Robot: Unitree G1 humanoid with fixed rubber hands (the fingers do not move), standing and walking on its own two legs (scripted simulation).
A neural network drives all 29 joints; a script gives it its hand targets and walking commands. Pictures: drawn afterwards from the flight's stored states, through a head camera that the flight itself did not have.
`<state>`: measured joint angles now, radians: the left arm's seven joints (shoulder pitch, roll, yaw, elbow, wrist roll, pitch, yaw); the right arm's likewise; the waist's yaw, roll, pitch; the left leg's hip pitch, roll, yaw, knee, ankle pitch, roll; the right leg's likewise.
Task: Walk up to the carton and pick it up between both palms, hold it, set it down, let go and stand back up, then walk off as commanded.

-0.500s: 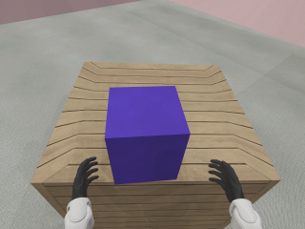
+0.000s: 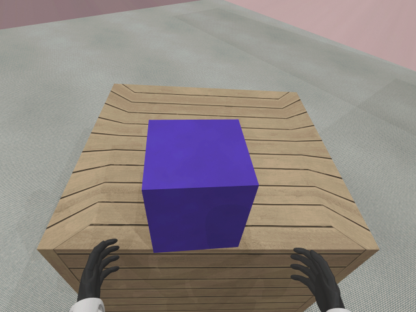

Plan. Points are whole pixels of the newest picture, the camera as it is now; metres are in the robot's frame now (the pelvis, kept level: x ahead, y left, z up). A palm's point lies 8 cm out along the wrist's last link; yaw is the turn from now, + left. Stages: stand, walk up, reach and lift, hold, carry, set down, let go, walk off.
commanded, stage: set down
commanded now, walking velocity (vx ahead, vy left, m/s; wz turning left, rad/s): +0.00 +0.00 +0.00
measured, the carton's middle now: (195, 186) +0.42 +0.03 +0.00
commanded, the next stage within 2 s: let go in 1.38 s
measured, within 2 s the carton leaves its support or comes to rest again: neither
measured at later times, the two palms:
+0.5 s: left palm (85, 287) +0.20 +0.23 -0.05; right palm (317, 294) +0.20 -0.21 -0.03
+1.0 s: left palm (84, 295) +0.19 +0.23 -0.06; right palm (318, 305) +0.19 -0.21 -0.05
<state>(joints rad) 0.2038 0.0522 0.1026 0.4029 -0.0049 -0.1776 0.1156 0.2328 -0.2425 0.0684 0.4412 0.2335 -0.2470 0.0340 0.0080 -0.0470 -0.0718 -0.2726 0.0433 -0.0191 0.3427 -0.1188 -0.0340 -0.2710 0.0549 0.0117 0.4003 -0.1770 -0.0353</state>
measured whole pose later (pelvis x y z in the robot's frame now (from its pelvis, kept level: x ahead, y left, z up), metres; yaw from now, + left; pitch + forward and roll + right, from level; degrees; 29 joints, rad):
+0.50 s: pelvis +0.01 +0.01 +0.00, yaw +0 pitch +4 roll +1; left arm 0.20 0.10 0.10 0.40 0.00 -0.13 0.05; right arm 0.24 -0.23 0.07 0.44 0.23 -0.26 0.03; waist 0.01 -0.05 -0.03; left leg -0.27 0.02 -0.02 0.33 -0.13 -0.03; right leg -0.27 0.03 0.01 0.40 -0.19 -0.04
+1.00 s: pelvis +0.02 +0.01 +0.00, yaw +0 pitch +4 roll +1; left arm 0.20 0.13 0.10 0.40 -0.01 0.00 0.00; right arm 0.25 -0.23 0.07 0.51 0.22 -0.23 0.00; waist 0.01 -0.05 0.00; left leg -0.27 0.02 -0.02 0.33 -0.13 -0.03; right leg -0.27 0.03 0.01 0.40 -0.20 -0.04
